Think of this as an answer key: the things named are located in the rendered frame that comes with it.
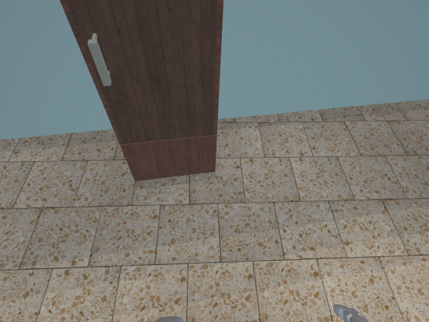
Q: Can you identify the robot right hand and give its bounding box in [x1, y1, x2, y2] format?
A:
[333, 305, 369, 322]

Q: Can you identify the handle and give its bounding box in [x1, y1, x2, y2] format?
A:
[88, 34, 111, 86]

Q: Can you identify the cupboard door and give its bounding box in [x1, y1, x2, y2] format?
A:
[66, 0, 217, 144]

